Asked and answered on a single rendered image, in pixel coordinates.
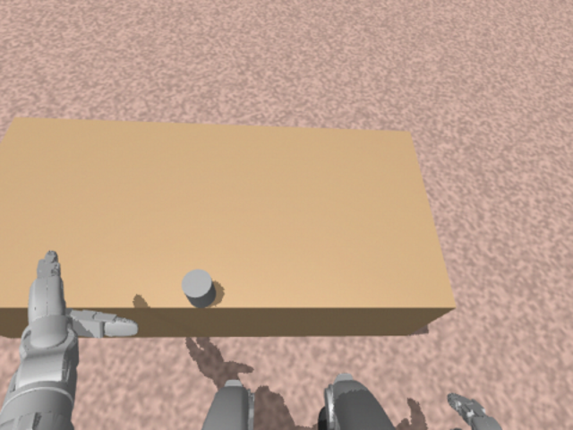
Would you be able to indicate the right robot hand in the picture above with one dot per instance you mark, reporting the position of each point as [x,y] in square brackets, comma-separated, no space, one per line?
[472,412]

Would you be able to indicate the can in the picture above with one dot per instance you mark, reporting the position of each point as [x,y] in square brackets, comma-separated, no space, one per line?
[199,288]

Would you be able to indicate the left robot arm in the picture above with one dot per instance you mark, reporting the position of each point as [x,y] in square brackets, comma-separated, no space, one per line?
[42,390]

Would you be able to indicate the left robot hand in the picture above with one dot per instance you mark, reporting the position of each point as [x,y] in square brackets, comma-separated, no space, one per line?
[46,297]

